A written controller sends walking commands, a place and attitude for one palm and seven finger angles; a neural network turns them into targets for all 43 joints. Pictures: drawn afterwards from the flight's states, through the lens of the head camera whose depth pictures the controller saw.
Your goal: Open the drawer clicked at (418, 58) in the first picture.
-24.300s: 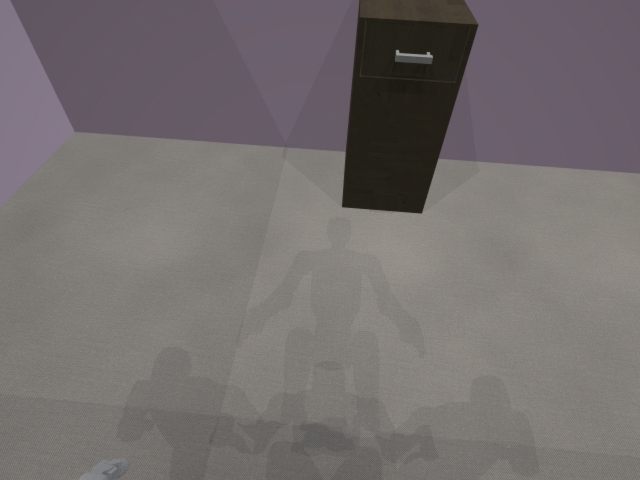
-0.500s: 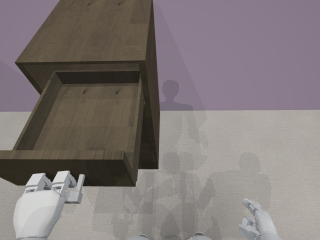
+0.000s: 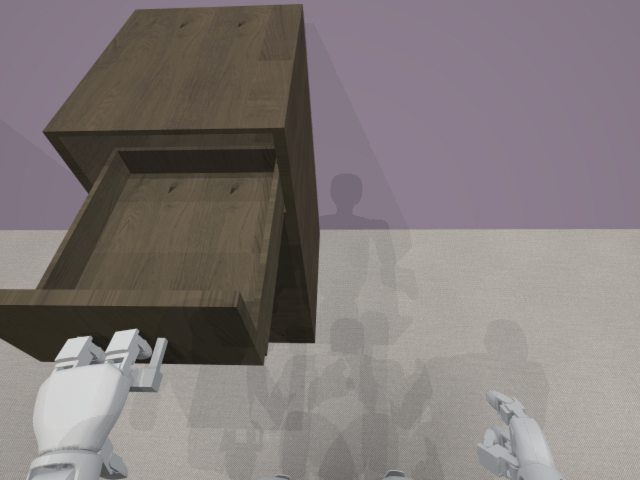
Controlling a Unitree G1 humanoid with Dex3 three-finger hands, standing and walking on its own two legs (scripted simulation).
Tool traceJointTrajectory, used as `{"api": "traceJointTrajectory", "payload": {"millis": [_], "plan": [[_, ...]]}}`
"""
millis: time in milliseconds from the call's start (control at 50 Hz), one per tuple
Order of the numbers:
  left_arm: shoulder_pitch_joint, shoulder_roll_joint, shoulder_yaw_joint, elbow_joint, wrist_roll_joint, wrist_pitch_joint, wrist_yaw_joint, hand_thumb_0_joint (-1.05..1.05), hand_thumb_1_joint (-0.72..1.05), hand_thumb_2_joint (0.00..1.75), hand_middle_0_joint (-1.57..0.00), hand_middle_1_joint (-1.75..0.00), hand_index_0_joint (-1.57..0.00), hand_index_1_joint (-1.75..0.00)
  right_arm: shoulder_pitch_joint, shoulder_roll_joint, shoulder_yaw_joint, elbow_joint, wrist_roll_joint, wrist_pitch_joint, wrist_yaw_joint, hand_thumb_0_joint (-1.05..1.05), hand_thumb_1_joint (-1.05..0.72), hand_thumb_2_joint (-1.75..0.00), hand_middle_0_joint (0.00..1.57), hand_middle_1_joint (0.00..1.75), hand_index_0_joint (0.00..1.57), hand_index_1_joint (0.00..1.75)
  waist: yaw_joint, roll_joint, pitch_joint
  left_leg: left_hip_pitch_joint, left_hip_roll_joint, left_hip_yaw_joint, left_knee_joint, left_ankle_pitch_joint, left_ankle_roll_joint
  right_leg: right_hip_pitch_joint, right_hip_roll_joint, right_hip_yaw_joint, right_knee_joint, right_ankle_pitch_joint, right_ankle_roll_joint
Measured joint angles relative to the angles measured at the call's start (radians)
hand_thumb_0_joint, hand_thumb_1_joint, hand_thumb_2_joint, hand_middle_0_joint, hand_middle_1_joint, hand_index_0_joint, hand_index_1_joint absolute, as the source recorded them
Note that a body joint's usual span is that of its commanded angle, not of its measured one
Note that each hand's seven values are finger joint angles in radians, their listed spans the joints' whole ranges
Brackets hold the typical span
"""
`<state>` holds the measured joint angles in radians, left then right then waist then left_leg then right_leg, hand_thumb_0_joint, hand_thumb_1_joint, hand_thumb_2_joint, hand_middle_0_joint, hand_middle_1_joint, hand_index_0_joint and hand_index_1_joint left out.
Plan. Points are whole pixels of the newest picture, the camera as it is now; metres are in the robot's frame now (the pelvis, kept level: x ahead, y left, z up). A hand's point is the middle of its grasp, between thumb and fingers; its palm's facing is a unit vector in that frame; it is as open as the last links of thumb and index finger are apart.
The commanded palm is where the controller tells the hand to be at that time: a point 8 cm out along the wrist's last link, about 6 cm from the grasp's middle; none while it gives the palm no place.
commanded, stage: lift the hand off the handle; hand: left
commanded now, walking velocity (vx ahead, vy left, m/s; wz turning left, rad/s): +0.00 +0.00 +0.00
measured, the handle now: (114, 362) +0.24 +0.29 +0.01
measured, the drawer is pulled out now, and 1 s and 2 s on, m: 0.30 0.29 0.29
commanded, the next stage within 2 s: draw the hand back to the body in 1.54 s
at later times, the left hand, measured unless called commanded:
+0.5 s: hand (104, 396) +0.20 +0.28 +0.01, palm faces -0.01 -0.03 -1.00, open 13.3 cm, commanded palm +0.19 +0.28 +0.08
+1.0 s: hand (69, 373) +0.20 +0.29 +0.08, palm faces +0.01 -0.04 -1.00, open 13.1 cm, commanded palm +0.18 +0.28 +0.15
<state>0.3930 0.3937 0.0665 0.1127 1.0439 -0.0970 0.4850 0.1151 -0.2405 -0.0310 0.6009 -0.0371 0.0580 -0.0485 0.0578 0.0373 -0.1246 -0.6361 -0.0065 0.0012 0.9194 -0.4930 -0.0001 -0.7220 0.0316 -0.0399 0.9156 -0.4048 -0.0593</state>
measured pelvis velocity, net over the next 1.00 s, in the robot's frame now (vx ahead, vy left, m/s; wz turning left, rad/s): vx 0.01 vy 0.01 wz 0.01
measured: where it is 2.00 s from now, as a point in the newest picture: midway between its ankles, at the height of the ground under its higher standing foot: outside the picture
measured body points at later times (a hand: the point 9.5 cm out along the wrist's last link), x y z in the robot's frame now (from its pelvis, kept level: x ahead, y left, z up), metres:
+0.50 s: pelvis -0.01 +0.00 +0.01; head +0.03 -0.03 +0.46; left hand +0.19 +0.28 +0.07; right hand +0.19 -0.22 -0.10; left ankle -0.02 +0.12 -0.69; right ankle +0.03 -0.08 -0.69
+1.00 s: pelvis +0.01 +0.01 +0.03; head +0.02 -0.02 +0.48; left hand +0.20 +0.28 +0.13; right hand +0.23 -0.19 -0.07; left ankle -0.02 +0.12 -0.69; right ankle +0.03 -0.08 -0.69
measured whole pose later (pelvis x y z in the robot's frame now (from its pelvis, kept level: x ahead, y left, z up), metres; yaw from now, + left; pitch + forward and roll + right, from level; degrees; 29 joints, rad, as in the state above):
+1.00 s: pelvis +0.01 +0.01 +0.03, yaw +1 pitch +4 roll +0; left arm 0.35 0.47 0.02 -0.08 0.96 -0.05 0.27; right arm 0.11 -0.23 -0.01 0.62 -0.02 0.04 -0.07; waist 0.11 0.08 -0.05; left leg -0.35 -0.03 -0.01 0.67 -0.39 0.02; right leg -0.43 0.01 -0.04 0.68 -0.32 -0.04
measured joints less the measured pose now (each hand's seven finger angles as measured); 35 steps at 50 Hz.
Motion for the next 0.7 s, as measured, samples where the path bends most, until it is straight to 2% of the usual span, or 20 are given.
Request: {"api": "traceJointTrajectory", "payload": {"millis": [140, 280, 380, 480, 700], "plan": [[-0.017, -0.006, -0.003, 0.01, 0.01, -0.002, 0.025, 0.0, -0.48, 0.31, -0.33, -1.21, -0.34, -1.21, 0.011, -0.006, -0.005, 0.016, 0.0, -0.007, -0.001, 0.01, -0.91, -0.9, 0.2, 0.3, 0.2, 0.3, 0.005, 0.0, -0.005, -0.009, -0.005, 0.0, 0.002, 0.005, 0.0, -0.009, -0.005, 0.0, 0.006, 0.001, 0.001], [-0.079, 0.0, -0.029, 0.043, 0.016, 0.009, 0.021, -0.01, -0.48, 0.3, -0.33, -1.2, -0.36, -1.26, 0.013, 0.001, -0.001, 0.03, 0.006, -0.012, -0.009, 0.01, -0.91, -0.9, 0.2, 0.3, 0.2, 0.3, 0.015, 0.011, 0.004, -0.015, -0.01, -0.01, 0.006, 0.013, 0.001, -0.008, -0.011, -0.009, 0.004, 0.008, 0.002], [-0.095, 0.001, -0.047, 0.048, 0.006, 0.036, -0.02, -0.01, -0.49, 0.3, -0.32, -1.2, -0.38, -1.25, 0.015, 0.012, 0.009, 0.03, 0.011, -0.013, -0.016, 0.01, -0.91, -0.9, 0.2, 0.3, 0.21, 0.3, 0.013, 0.019, 0.011, 0.014, -0.012, -0.008, -0.016, 0.023, 0.004, 0.019, -0.012, -0.007, -0.016, 0.017, 0.004], [-0.083, 0.014, -0.047, 0.019, -0.013, 0.039, -0.057, -0.01, -0.48, 0.3, -0.32, -1.2, -0.41, -1.23, 0.023, 0.018, 0.019, 0.022, 0.013, -0.025, -0.024, 0.01, -0.91, -0.9, 0.2, 0.3, 0.21, 0.3, 0.009, 0.022, 0.021, 0.061, -0.013, -0.008, -0.052, 0.036, 0.005, 0.066, -0.012, -0.005, -0.05, 0.029, 0.006], [-0.066, 0.033, -0.05, -0.066, -0.031, 0.036, -0.106, -0.01, -0.49, 0.3, -0.32, -1.2, -0.46, -1.23, 0.015, 0.002, 0.015, 0.018, 0.013, -0.04, -0.021, 0.01, -0.91, -0.9, 0.2, 0.3, 0.21, 0.3, 0.025, 0.027, 0.044, 0.15, -0.018, -0.007, -0.125, 0.061, 0.011, 0.156, -0.016, -0.001, -0.121, 0.05, 0.014]]}}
